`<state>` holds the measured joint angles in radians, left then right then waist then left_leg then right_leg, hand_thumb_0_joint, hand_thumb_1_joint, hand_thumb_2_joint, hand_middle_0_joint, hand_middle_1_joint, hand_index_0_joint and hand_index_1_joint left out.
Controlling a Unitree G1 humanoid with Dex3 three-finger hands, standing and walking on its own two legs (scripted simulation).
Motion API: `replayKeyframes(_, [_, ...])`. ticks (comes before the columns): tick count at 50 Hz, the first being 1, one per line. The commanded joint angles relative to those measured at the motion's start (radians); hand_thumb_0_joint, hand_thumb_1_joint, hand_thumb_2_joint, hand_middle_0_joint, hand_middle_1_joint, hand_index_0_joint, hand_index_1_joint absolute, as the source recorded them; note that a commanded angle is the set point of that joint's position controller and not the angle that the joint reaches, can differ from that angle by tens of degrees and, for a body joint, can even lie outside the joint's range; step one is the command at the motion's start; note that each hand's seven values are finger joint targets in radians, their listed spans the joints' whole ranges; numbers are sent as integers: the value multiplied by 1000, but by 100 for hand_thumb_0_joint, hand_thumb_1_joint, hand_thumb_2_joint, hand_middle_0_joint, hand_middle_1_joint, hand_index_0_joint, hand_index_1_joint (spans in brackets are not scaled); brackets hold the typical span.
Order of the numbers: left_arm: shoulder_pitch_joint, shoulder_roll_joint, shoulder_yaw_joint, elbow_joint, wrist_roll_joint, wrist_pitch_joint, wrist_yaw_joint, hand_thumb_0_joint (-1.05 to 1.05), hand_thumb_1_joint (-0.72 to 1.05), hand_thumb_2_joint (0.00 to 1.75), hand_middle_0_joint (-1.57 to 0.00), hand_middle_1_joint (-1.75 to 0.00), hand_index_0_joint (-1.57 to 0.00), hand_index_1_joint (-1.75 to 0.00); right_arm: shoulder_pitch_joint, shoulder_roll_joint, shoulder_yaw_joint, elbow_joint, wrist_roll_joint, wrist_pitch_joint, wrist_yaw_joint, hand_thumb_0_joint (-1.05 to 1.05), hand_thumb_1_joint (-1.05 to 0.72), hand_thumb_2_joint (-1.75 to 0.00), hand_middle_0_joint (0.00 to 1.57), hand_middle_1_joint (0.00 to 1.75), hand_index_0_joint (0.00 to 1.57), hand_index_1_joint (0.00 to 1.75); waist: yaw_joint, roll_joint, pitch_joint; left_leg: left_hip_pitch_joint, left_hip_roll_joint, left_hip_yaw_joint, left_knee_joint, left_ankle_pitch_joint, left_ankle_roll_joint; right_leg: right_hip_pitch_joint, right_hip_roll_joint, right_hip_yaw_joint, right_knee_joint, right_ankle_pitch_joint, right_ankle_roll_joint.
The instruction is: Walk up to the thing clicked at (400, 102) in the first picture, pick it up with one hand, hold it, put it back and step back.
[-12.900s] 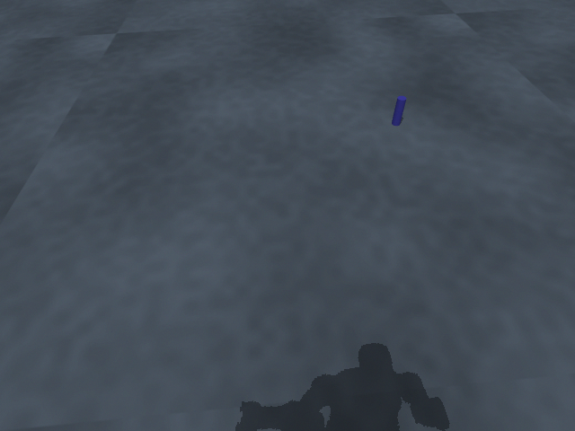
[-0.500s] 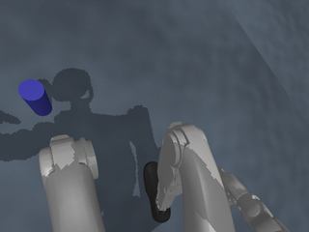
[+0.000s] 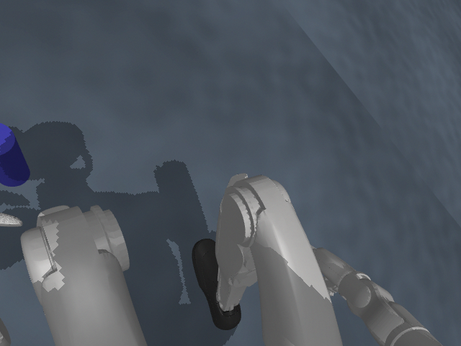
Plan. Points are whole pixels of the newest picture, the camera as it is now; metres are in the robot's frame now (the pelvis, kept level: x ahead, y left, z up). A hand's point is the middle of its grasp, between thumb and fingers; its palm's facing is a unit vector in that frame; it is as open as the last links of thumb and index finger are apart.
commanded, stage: close in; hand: left
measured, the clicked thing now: (4, 159) +0.44 +0.27 -0.19
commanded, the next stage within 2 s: rest palm in 0.18 s
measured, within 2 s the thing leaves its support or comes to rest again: leaves its support in 1.46 s
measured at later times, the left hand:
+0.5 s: hand out of the picture +0.41 +0.27 -0.17, palm faces +0.25 -0.97 -0.02, open 15.2 cm
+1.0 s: hand (0, 158) +0.43 +0.27 -0.17, palm faces +0.27 -0.96 -0.02, open 7.5 cm
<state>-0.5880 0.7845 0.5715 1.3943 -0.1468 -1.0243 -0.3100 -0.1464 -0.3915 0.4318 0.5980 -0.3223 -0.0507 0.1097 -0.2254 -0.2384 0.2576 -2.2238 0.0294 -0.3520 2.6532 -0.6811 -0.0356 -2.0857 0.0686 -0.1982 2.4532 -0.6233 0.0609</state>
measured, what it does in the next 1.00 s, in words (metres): stands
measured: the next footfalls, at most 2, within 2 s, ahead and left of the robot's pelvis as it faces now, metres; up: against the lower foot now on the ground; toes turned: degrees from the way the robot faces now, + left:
none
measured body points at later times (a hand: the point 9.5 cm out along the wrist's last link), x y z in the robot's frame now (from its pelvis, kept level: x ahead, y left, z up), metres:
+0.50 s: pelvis +0.00 +0.01 +0.00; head +0.22 +0.18 +0.34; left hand +0.39 +0.33 -0.16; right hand +0.17 -0.24 -0.04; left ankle +0.09 +0.13 -0.24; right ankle +0.14 -0.12 -0.24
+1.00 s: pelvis +0.00 +0.01 +0.00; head +0.23 +0.18 +0.34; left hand +0.41 +0.32 -0.16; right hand +0.16 -0.24 -0.04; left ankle +0.09 +0.13 -0.24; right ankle +0.14 -0.12 -0.24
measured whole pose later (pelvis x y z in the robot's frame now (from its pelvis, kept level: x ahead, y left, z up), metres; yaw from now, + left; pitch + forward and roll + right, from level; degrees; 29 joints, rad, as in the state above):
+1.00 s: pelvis +0.00 +0.01 +0.00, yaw -2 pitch +11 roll -17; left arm -0.64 0.82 0.47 1.46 -0.08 -1.12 -0.03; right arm -0.18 -0.38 0.52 0.57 -0.37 0.02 0.14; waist -0.26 -0.27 0.32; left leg -2.21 0.03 -0.41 2.67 -0.71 -0.03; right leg -2.06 0.09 -0.24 2.43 -0.62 0.08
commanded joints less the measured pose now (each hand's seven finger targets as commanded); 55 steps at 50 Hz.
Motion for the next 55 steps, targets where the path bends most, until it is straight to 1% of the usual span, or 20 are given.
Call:
replayKeyframes(1, [-199,121,-104,-132,0,-81,18,0,-51,3,-5,-6,-5,-5,9,-341,-118,-39,-2,2,-5,0,-93,-90,20,30,20,30,-108,490,-543,371,39,116,-330,10,11,211,21,-134,-199,93,-68])
replayKeyframes(2, [-207,112,-101,-141,-14,-85,25,0,-52,2,-5,-5,-5,-4,14,-348,-117,-41,0,2,-4,0,-93,-90,20,30,20,30,-117,471,-547,376,37,104,-333,13,10,213,21,-142,-198,96,-65])
replayKeyframes(6, [-207,129,-74,-115,-43,-106,67,0,-54,4,-5,-6,-6,-6,14,-344,-96,-43,-1,6,3,0,-92,-90,20,30,20,30,-100,434,-552,352,28,103,-303,29,19,247,29,-137,-202,115,-62])
replayKeyframes(7, [-222,136,-68,-106,-41,-115,81,0,-53,5,-6,-7,-6,-6,12,-342,-89,-46,-4,7,3,0,-92,-90,20,30,20,30,-107,433,-539,344,27,100,-303,25,19,248,28,-139,-205,109,-61])
replayKeyframes(10, [-213,175,-53,-82,-7,-138,117,0,-51,8,-6,-8,-6,-7,10,-336,-77,-45,-16,19,5,0,-92,-90,20,30,20,30,-92,462,-520,351,34,100,-308,38,13,256,32,-139,-198,114,-66])
replayKeyframes(13, [-200,205,-44,-74,28,-157,144,0,-42,11,-7,-8,-6,-7,-7,-338,-70,-53,-27,31,5,0,-91,-90,20,30,20,30,-86,502,-490,358,39,99,-322,30,7,249,31,-141,-192,107,-69])
replayKeyframes(16, [-188,204,-44,-79,39,-171,162,0,-30,18,-13,-10,-12,-11,-15,-343,-63,-57,-39,41,8,0,-90,-90,20,30,20,30,-92,522,-506,378,41,99,-318,50,4,265,33,-146,-191,126,-69])
replayKeyframes(17, [-160,189,-39,-73,36,-170,167,0,-27,20,-15,-13,-14,-14,-10,-343,-64,-58,-41,42,10,0,-90,-90,20,30,20,30,-91,519,-519,397,42,95,-319,73,2,275,34,-148,-190,142,-68])
replayKeyframes(20, [-195,169,-68,-108,31,-177,179,0,-11,32,-32,-29,-31,-29,-11,-351,-63,-54,-47,45,11,0,-90,-90,20,30,20,30,-116,531,-539,420,45,82,-313,93,-1,274,35,-157,-183,169,-65])
replayKeyframes(21, [-211,151,-91,-117,27,-178,183,0,-7,34,-34,-30,-32,-31,-12,-353,-63,-52,-45,45,12,0,-90,-90,20,30,20,30,-128,523,-532,415,42,81,-308,93,2,275,34,-156,-185,175,-63])
replayKeyframes(22, [-211,149,-86,-123,25,-177,189,0,-3,36,-36,-32,-35,-33,-1,-352,-64,-45,-48,44,12,0,-90,-90,20,30,20,30,-130,513,-556,428,43,79,-303,106,2,287,36,-155,-187,188,-60])
replayKeyframes(23, [-230,160,-102,-121,31,-176,194,0,0,38,-38,-34,-37,-34,-7,-350,-62,-40,-45,42,12,0,-90,-90,20,30,20,30,-131,511,-542,403,40,84,-296,90,6,278,36,-151,-190,179,-61])
replayKeyframes(25, [-242,138,-121,-117,32,-172,203,0,5,42,-41,-37,-39,-37,2,-348,-61,-34,-48,43,14,0,-89,-90,20,30,20,30,-151,499,-545,415,42,77,-293,102,7,284,38,-154,-194,193,-56])
replayKeyframes(27, [-261,145,-130,-107,38,-172,213,0,12,47,-46,-42,-44,-43,3,-345,-56,-33,-45,45,17,0,-89,-90,20,30,20,30,-154,488,-524,390,40,74,-296,80,9,273,38,-157,-197,174,-58])
replayKeyframes(32, [-236,164,-118,-65,51,-161,235,0,25,57,-54,-51,-53,-52,-5,-341,-51,-45,-47,59,18,0,-88,-90,20,30,20,30,-136,474,-497,367,41,79,-301,46,12,270,43,-158,-209,141,-60])
replayKeyframes(35, [-217,186,-86,-61,54,-158,253,0,35,66,-63,-61,-61,-61,-16,-334,-44,-55,-48,65,18,0,-88,-90,20,30,20,30,-114,479,-505,371,44,81,-303,62,10,283,45,-157,-208,148,-61])
replayKeyframes(44, [-265,203,-90,-81,60,-168,276,0,71,92,-91,-89,-90,-89,-10,-337,-37,-57,-51,72,16,0,-87,-89,20,30,20,30,-143,482,-517,368,47,75,-290,66,14,297,51,-160,-214,168,-58])
replayKeyframes(51, [-286,190,-114,-74,75,-162,286,0,64,113,-114,-116,-113,-116,-11,-344,-40,-50,-53,77,16,0,-88,-89,20,30,20,30,-155,508,-497,403,56,60,-309,85,5,272,47,-168,-202,177,-61])
replayKeyframes(53, [-274,181,-120,-66,76,-159,285,0,69,119,-119,-122,-119,-123,-9,-341,-38,-52,-52,81,18,0,-87,-89,20,30,20,30,-156,501,-490,389,51,62,-312,75,7,276,47,-170,-209,170,-60])
replayKeyframes(55, [-276,202,-104,-54,73,-157,290,0,68,122,-122,-126,-122,-126,-7,-340,-33,-56,-52,82,19,0,-88,-89,20,30,20,30,-148,494,-492,370,49,64,-308,62,10,284,49,-170,-214,159,-60])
